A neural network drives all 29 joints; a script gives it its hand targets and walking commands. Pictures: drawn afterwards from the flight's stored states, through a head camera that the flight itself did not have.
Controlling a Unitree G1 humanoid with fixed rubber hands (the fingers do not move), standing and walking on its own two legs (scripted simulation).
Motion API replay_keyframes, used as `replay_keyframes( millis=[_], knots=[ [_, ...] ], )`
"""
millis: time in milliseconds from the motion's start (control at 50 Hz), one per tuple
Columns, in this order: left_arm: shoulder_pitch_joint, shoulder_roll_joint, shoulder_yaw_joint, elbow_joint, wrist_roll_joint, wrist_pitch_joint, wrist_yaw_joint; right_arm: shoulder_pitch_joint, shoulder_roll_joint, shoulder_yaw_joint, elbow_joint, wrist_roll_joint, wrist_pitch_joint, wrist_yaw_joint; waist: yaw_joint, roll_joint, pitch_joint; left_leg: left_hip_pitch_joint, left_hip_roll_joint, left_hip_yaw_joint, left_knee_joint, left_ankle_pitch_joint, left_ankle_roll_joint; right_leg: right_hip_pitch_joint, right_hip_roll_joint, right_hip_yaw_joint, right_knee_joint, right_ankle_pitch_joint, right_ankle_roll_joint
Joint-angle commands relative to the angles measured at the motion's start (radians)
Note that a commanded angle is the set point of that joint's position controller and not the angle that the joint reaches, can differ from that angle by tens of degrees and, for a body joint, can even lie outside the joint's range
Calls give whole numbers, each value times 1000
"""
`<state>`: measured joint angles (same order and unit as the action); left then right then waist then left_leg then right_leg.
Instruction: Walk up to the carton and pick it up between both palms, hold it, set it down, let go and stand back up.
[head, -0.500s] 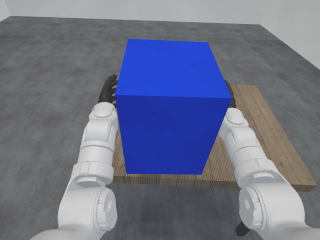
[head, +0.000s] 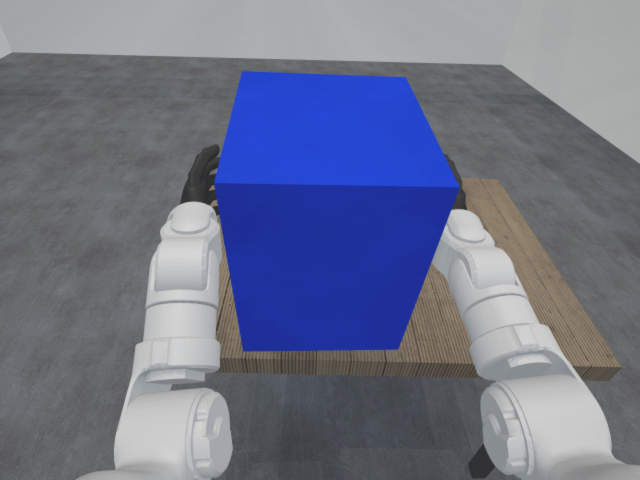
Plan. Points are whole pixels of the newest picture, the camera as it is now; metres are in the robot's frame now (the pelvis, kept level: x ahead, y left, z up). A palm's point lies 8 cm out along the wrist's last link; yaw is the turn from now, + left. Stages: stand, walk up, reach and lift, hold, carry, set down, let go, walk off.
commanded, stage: reach and lift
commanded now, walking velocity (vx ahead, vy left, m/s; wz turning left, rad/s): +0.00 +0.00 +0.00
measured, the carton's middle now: (323, 216) +0.41 -0.01 +0.17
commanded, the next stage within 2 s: hold in 0.88 s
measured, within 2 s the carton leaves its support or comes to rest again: neither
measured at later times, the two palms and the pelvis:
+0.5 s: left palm (197, 195) +0.39 +0.15 +0.22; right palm (453, 197) +0.38 -0.16 +0.22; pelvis +0.00 +0.00 +0.00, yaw +0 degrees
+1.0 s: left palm (190, 185) +0.38 +0.15 +0.24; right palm (455, 181) +0.38 -0.16 +0.24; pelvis +0.00 +0.00 +0.00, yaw +0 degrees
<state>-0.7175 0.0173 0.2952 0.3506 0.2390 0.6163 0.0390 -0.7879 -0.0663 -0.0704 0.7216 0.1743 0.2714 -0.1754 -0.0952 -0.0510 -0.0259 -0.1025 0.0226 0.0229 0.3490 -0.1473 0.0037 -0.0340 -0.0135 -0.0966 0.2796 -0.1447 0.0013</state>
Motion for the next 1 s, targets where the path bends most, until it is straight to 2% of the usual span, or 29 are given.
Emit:
replay_keyframes(
  millis=[0,60,100,140,160,180,220,240,260,280,340,400,480,500,560,580,600,640,700,720,740,760,780,800,840,860,940,960,980],
  knots=[
    [-760,-596,-451,-134,-126,-56,-138,-818,592,283,-315,55,-48,114,-7,77,-425,184,-47,-20,-40,136,-29,39,68,11,-26,103,45],
    [-760,-610,-459,-148,-132,-39,-140,-843,582,286,-342,75,-44,115,-12,88,-444,208,-48,-22,-25,184,-37,46,69,13,-21,142,41],
    [-749,-610,-461,-153,-138,-32,-143,-839,601,296,-355,78,-36,108,-17,72,-443,210,-56,-17,-19,195,-34,62,70,14,-18,179,46],
    [-744,-597,-443,-144,-123,-21,-147,-860,589,310,-362,88,-30,104,-8,61,-435,197,-56,-15,-25,173,-26,68,67,12,-14,167,54],
    [-744,-596,-448,-151,-125,-17,-148,-852,579,301,-358,93,-27,101,-18,80,-445,205,-54,-19,-22,179,-32,66,66,18,-12,174,49],
    [-745,-594,-445,-150,-125,-13,-150,-845,577,300,-357,91,-22,102,-14,70,-444,203,-54,-14,-24,184,-33,67,74,9,-12,165,50],
    [-764,-593,-443,-155,-122,-9,-148,-851,587,292,-347,90,-17,102,-10,88,-431,198,-54,-16,-22,185,-37,59,71,15,-14,159,47],
    [-756,-597,-438,-156,-126,-6,-149,-871,591,307,-375,98,-17,101,-6,71,-444,193,-57,-11,-18,186,-32,84,71,9,-15,173,53],
    [-760,-586,-438,-153,-123,-5,-151,-853,592,308,-349,102,-7,98,-13,72,-415,185,-57,-12,-22,191,-28,85,69,19,-8,200,54],
    [-746,-575,-426,-162,-121,-4,-153,-851,596,317,-363,111,-6,96,2,57,-438,178,-60,-9,-20,198,-25,111,70,17,-6,213,56],
    [-765,-575,-431,-166,-126,4,-157,-854,593,309,-356,121,10,91,-12,80,-417,169,-63,-7,-27,167,-27,94,68,20,-7,189,59],
    [-787,-578,-446,-194,-140,3,-155,-857,604,317,-372,127,14,87,-18,81,-457,201,-59,-13,-11,218,-33,88,72,20,-2,237,58],
    [-777,-558,-403,-146,-118,18,-170,-874,597,305,-352,118,32,80,-8,47,-400,151,-64,-4,-31,137,-24,104,68,17,-10,176,64],
    [-782,-571,-423,-164,-130,15,-170,-858,598,303,-354,126,33,80,-25,65,-412,160,-64,-3,-25,167,-29,109,70,18,-3,203,63],
    [-810,-583,-454,-212,-152,12,-159,-878,606,325,-392,156,37,82,-22,88,-473,204,-60,-20,3,248,-45,97,77,24,4,246,54],
    [-818,-588,-478,-227,-162,11,-154,-888,601,338,-411,159,34,81,-32,93,-505,221,-60,-22,16,273,-52,93,85,20,9,253,55],
    [-804,-583,-474,-221,-160,17,-148,-876,587,337,-395,157,42,79,-28,102,-478,224,-56,-25,14,274,-57,82,84,20,3,236,49],
    [-803,-580,-456,-191,-154,27,-153,-881,590,327,-378,157,55,79,-22,72,-441,188,-57,-20,-2,218,-47,71,85,15,-7,179,57],
    [-782,-568,-439,-198,-142,38,-156,-877,592,338,-389,171,63,74,-11,68,-453,170,-64,-18,-3,234,-40,108,77,25,0,233,60],
    [-807,-569,-449,-214,-148,36,-157,-874,604,339,-386,180,69,71,-18,88,-455,170,-65,-15,-5,217,-41,107,76,29,3,227,63],
    [-796,-571,-440,-187,-145,41,-157,-904,595,344,-412,181,68,70,-9,85,-450,164,-64,-15,-7,211,-41,98,77,29,2,212,58],
    [-811,-575,-447,-192,-154,39,-155,-910,596,334,-402,180,72,70,-20,80,-452,168,-63,-21,-4,209,-40,95,80,28,2,204,58],
    [-834,-581,-457,-215,-162,33,-150,-926,607,343,-408,184,70,73,-13,77,-466,173,-57,-21,-3,201,-41,80,81,25,2,179,51],
    [-838,-585,-469,-234,-166,32,-143,-902,603,338,-405,191,74,76,-14,100,-465,188,-56,-22,0,234,-48,66,83,25,9,193,49],
    [-840,-579,-487,-266,-174,37,-140,-891,606,361,-417,210,84,73,-17,100,-493,205,-63,-26,20,281,-48,79,83,36,8,243,55],
    [-814,-571,-461,-224,-159,50,-143,-882,603,363,-392,205,95,67,-8,94,-452,188,-60,-26,17,273,-47,84,82,34,4,247,57],
    [-824,-559,-457,-257,-164,61,-155,-889,615,366,-399,234,115,58,-10,72,-462,167,-67,-20,2,237,-41,104,80,43,2,239,64],
    [-823,-565,-456,-245,-161,68,-156,-885,610,361,-398,232,122,56,-10,89,-446,158,-66,-21,0,228,-46,106,82,41,1,223,62],
    [-823,-563,-454,-244,-162,72,-156,-889,608,362,-398,231,129,57,-9,84,-435,157,-60,-23,-6,226,-47,96,84,37,-2,201,58]
  ],
)
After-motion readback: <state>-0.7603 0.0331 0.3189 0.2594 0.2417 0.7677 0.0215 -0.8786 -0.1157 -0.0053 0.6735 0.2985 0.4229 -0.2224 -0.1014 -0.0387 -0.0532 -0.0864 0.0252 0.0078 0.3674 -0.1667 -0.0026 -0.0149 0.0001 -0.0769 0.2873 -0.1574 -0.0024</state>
